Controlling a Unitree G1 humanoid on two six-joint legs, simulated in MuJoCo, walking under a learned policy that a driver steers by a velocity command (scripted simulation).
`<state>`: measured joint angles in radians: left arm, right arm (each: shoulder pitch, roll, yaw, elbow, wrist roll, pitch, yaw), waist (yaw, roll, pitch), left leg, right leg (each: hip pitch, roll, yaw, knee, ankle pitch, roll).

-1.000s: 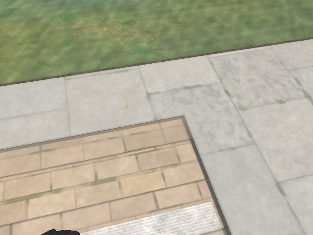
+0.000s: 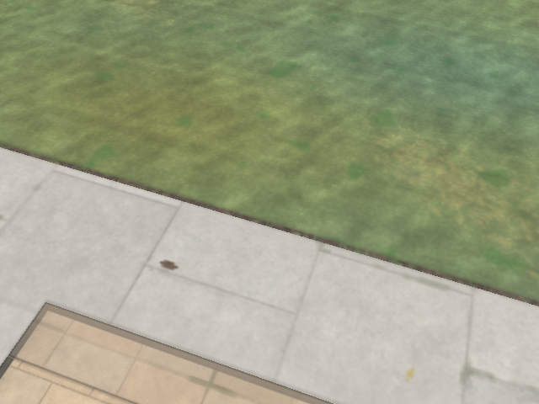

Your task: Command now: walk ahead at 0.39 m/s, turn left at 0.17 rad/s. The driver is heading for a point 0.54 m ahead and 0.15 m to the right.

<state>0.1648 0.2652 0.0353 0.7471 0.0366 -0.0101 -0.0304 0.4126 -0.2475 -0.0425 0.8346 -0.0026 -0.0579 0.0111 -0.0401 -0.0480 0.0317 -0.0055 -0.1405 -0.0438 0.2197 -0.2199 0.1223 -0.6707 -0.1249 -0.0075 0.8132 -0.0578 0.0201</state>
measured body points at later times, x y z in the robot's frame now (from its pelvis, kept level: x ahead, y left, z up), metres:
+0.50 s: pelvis +0.16 -0.03 -0.01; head +0.17 -0.03 +0.44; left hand +0.22 +0.21 -0.15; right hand +0.23 -0.28 -0.15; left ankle +0.18 +0.10 -0.73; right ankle +0.23 -0.11 -0.74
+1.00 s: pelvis +0.23 -0.04 -0.01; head +0.23 -0.07 +0.44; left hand +0.33 +0.22 -0.13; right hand +0.22 -0.31 -0.16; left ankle +0.18 +0.10 -0.74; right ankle +0.24 -0.14 -0.73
